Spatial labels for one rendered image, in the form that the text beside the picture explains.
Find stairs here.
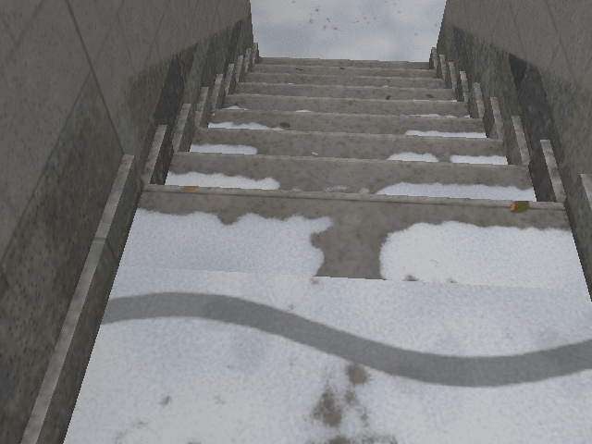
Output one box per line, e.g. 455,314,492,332
165,56,537,202

